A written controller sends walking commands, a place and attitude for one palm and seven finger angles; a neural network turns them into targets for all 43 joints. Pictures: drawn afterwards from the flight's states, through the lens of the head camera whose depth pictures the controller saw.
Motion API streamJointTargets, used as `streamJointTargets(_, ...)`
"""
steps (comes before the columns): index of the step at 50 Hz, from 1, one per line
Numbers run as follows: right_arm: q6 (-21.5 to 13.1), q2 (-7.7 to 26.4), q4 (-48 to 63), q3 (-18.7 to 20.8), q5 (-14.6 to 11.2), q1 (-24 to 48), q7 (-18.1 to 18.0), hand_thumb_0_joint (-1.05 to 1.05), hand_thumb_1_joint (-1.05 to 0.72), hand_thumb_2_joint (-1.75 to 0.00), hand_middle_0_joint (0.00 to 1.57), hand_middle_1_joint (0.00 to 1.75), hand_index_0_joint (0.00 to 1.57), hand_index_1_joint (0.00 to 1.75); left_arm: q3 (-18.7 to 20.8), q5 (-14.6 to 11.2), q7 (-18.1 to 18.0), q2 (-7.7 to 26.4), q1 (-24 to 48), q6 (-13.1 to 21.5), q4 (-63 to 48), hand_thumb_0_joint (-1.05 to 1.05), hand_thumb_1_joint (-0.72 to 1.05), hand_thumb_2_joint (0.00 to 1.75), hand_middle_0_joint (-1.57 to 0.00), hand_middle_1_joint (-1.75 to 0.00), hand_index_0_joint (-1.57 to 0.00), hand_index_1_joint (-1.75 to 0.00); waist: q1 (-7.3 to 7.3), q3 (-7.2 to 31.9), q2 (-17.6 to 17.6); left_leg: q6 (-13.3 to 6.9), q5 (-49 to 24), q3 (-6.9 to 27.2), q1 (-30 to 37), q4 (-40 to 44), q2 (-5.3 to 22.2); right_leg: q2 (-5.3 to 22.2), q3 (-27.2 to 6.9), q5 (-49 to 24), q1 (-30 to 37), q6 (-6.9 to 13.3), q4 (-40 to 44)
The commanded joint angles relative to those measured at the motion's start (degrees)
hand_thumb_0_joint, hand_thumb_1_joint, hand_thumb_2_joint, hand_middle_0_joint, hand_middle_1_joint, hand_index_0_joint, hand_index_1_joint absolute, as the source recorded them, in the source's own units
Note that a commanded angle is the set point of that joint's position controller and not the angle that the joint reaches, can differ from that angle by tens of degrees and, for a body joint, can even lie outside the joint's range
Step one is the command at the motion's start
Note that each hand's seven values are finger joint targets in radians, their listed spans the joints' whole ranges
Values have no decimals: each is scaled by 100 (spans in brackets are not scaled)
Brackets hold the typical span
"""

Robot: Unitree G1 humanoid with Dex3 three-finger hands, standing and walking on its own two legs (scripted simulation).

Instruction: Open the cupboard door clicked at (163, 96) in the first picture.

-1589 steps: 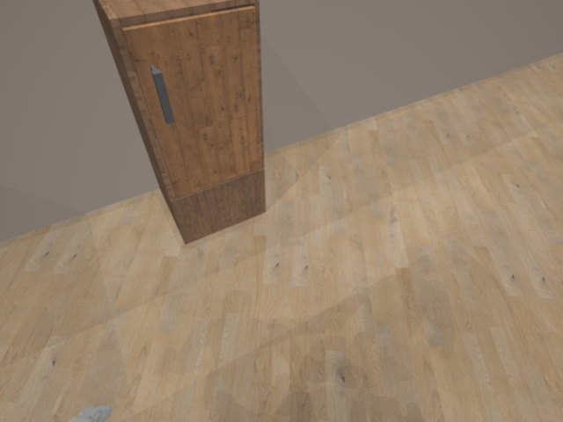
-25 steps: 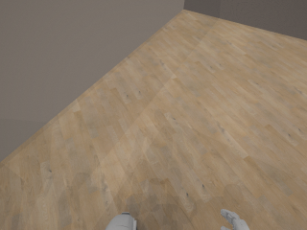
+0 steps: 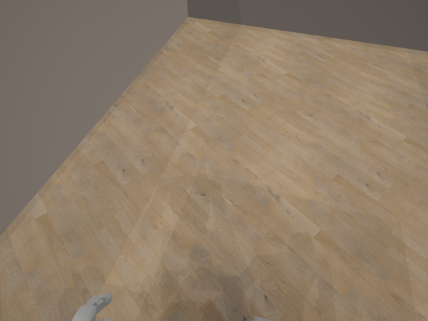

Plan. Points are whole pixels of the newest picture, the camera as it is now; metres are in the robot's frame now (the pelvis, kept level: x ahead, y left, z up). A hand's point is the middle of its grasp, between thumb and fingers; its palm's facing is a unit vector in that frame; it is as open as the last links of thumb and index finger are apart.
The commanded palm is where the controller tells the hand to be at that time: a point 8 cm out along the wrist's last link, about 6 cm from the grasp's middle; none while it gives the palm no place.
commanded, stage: turn to face it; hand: left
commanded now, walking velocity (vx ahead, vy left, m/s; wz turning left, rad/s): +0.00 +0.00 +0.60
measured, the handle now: out of the picture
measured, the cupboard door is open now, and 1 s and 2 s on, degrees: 46 46 46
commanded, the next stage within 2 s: none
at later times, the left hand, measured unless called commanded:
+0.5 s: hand (111, 313) +0.17 +0.23 -0.17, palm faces +0.25 -0.95 -0.20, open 7.3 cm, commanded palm none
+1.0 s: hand out of the picture +0.10 +0.17 -0.16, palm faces +0.54 -0.81 -0.23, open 7.4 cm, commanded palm none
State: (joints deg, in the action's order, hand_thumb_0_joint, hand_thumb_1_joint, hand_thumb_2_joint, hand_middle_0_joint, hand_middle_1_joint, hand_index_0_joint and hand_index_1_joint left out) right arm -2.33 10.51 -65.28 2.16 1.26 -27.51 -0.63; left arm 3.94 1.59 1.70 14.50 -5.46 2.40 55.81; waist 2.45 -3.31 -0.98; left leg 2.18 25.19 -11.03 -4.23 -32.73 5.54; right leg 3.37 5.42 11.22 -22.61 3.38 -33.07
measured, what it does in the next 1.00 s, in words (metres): walks ahead, turning left: left foot, then right foot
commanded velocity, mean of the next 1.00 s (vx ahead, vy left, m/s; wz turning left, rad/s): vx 0.00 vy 0.00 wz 0.60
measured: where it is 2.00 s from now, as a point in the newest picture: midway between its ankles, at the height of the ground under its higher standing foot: (223, 316)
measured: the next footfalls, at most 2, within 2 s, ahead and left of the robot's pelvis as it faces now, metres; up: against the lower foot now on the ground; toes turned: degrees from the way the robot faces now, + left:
left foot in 0.32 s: +0.22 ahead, +0.13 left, +0.00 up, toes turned +16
right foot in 0.70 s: +0.24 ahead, -0.14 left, +0.00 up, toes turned +19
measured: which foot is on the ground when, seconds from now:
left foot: down 0.00-0.00, up 0.02-0.30, down 0.32-0.70, up 0.72-1.00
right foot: down 0.00-0.32, up 0.34-0.68, down 0.70-1.00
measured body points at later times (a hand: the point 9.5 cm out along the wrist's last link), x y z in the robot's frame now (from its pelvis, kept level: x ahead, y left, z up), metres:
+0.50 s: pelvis +0.13 +0.02 +0.00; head +0.18 +0.05 +0.45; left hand +0.15 +0.28 -0.16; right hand +0.25 -0.22 -0.13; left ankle +0.18 +0.12 -0.72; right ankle +0.11 -0.14 -0.65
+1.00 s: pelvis +0.18 -0.02 +0.01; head +0.23 +0.03 +0.45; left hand +0.08 +0.22 -0.14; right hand +0.43 -0.17 -0.12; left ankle +0.12 +0.08 -0.72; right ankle +0.20 -0.16 -0.72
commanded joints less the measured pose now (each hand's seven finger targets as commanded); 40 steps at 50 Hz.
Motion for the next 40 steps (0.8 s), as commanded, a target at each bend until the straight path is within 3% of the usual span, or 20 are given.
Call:
streamJointTargets(1,-128,522,744,93,-99,767,-29,0,-90,-90,20,30,20,30,210,-104,-211,1047,-2221,56,427,0,90,90,-20,-30,-20,-30,-992,966,-1012,-126,887,853,-3439,-3953,-50,2263,-2988,-1794,3329,1244,1450)
streamJointTargets(4,51,183,523,29,-56,556,-28,0,-90,-90,20,30,20,30,-3,-77,-275,414,-1051,107,92,0,90,90,-20,-30,-20,-30,-297,473,-599,-19,-13,1089,-2707,-3224,271,1697,-1005,-2738,1671,774,1541)
streamJointTargets(6,164,-69,367,-3,-57,209,19,0,-90,-90,20,30,20,30,-58,-39,-268,321,-674,132,38,0,90,90,-20,-30,-20,-30,-18,318,-670,14,-374,847,-2034,-2445,159,1446,-285,-2438,932,570,1733)
streamJointTargets(11,219,-72,658,33,-45,691,110,0,-90,-90,20,30,20,30,63,-39,-288,341,-623,60,10,0,90,90,-20,-30,-20,-30,-97,145,-695,56,-908,514,-1942,-1168,37,1418,177,-2253,1097,369,1400)
streamJointTargets(14,214,237,712,100,-1,546,136,0,-90,-90,20,30,20,30,120,-82,-310,406,-611,-59,-105,0,90,90,-20,-30,-20,-30,62,329,-237,-40,-1811,446,-1081,-123,-118,1324,427,-1437,976,42,427)
streamJointTargets(15,200,598,718,184,37,250,133,0,-90,-90,20,30,20,30,124,-90,-305,321,-720,-127,-174,0,90,90,-20,-30,-20,-30,162,599,580,-265,-2771,1077,-558,291,191,1012,605,-486,633,-217,-495)
streamJointTargets(16,194,1205,846,313,84,73,91,0,-90,-90,20,30,20,30,76,-149,-290,46,-903,-194,-311,0,90,90,-20,-30,-20,-30,196,708,2141,-1018,-4019,3067,-130,887,1495,221,721,2164,-447,-649,-1816)
streamJointTargets(17,250,1467,914,354,93,38,22,0,-90,-90,20,30,20,30,45,-99,-322,117,-677,-249,-525,0,90,90,-20,-30,-20,-30,319,834,1792,-1545,-2961,3971,-557,1445,2025,-52,-12,3131,-475,-608,-2909)
streamJointTargets(18,248,1444,1020,356,84,328,-35,0,-90,-90,20,30,20,30,65,-46,-306,126,-382,-297,-602,0,90,90,-20,-30,-20,-30,191,752,1375,-1518,-2002,4189,-735,1683,1862,-2,-398,2572,-982,-603,-3573)
streamJointTargets(21,169,1107,1322,261,41,1134,-80,0,-90,-90,20,30,20,30,115,-19,-241,206,-440,-267,-486,0,90,90,-20,-30,-20,-30,-145,705,1089,-1135,-2006,3007,-1045,1544,1157,186,-668,1354,-1044,-670,-3678)
streamJointTargets(23,152,1196,1414,276,43,1291,-73,0,-90,-90,20,30,20,30,88,-60,-228,155,-592,-308,-468,0,90,90,-20,-30,-20,-30,-192,977,767,-1102,-2551,2584,-840,1366,943,97,-582,1363,-724,-702,-2951)
streamJointTargets(27,245,1361,1483,376,35,1312,-32,0,-90,-90,20,30,20,30,59,-64,-245,172,-460,-358,-644,0,90,90,-20,-30,-20,-30,-57,1030,868,-1130,-2381,2659,-706,1323,836,-82,-464,1503,-393,-722,-1929)
streamJointTargets(30,342,1437,1636,439,42,1617,11,0,-90,-90,20,30,20,30,67,-79,-260,230,-675,-371,-699,0,90,90,-20,-30,-20,-30,-139,850,1025,-1076,-1816,2887,-1236,1333,707,-251,-367,1400,285,-652,-1000)
streamJointTargets(32,395,1451,1788,482,13,1956,37,0,-90,-90,20,30,20,30,103,-76,-261,332,-1127,-335,-636,0,90,90,-20,-30,-20,-30,-365,794,966,-861,-1383,2778,-1771,1095,419,-321,-239,787,1109,-625,100)
streamJointTargets(33,421,1305,1884,474,-25,2074,62,0,-90,-90,20,30,20,30,153,-56,-285,545,-1374,-306,-621,0,90,90,-20,-30,-20,-30,-494,745,538,-600,-893,2586,-2315,748,78,-72,-458,657,1723,-513,978)
streamJointTargets(34,436,947,2017,430,-71,2137,104,0,-90,-90,20,30,20,30,256,42,-330,1027,-1496,-259,-681,0,90,90,-20,-30,-20,-30,-596,602,-878,-166,8,1820,-3348,-540,-655,1287,-2060,1463,2122,-22,1986)
streamJointTargets(35,405,903,2160,412,-36,2339,156,0,-90,-90,20,30,20,30,241,60,-336,1350,-1167,-263,-843,0,90,90,-20,-30,-20,-30,-602,295,-1652,21,790,1169,-3444,-2130,-900,2493,-2906,1149,1378,558,2352)
streamJointTargets(36,442,1028,2180,441,-14,2254,187,0,-90,-90,20,30,20,30,239,38,-361,1271,-897,-244,-975,0,90,90,-20,-30,-20,-30,-438,323,-1044,-37,640,1354,-3131,-3000,-672,2492,-2604,927,842,714,2134)
streamJointTargets(38,523,914,1940,418,-11,2179,230,0,-90,-90,20,30,20,30,116,4,-348,822,-408,-200,-1019,0,90,90,-20,-30,-20,-30,-148,83,-1247,73,-8,1258,-3161,-3683,-399,1657,-1364,-605,865,446,1640)
streamJointTargets(40,511,779,1927,345,-42,2228,259,0,-90,-90,20,30,20,30,78,-1,-339,729,-590,-149,-985,0,90,90,-20,-30,-20,-30,-213,247,-1222,172,-53,996,-2998,-3067,-394,1431,-642,-2266,1417,311,1255)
